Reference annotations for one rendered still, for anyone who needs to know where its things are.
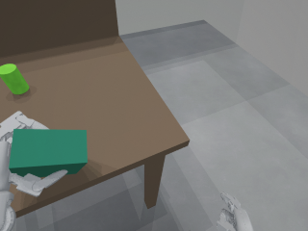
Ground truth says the robot right hand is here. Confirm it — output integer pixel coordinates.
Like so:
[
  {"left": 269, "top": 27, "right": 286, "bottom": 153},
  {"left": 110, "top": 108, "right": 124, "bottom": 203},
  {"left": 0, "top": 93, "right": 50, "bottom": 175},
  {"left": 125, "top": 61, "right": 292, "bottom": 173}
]
[{"left": 217, "top": 192, "right": 254, "bottom": 231}]

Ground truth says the table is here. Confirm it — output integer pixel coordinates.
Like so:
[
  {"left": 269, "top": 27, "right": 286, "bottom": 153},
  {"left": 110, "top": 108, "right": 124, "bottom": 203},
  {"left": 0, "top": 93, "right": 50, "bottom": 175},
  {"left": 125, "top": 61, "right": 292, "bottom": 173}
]
[{"left": 0, "top": 0, "right": 190, "bottom": 218}]

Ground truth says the sponge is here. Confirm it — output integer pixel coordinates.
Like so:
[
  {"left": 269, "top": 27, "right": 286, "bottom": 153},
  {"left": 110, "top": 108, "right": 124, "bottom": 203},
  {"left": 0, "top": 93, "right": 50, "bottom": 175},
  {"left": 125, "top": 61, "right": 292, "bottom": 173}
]
[{"left": 9, "top": 129, "right": 88, "bottom": 177}]

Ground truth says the robot left forearm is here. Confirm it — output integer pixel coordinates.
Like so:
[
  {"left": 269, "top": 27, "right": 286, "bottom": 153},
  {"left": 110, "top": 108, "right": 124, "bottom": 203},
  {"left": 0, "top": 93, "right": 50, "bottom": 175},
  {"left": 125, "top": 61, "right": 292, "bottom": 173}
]
[{"left": 0, "top": 191, "right": 16, "bottom": 231}]

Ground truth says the robot left hand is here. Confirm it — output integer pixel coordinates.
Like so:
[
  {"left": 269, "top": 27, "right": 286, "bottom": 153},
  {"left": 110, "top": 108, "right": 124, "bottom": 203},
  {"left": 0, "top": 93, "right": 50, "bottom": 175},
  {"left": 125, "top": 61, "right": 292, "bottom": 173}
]
[{"left": 0, "top": 111, "right": 68, "bottom": 197}]

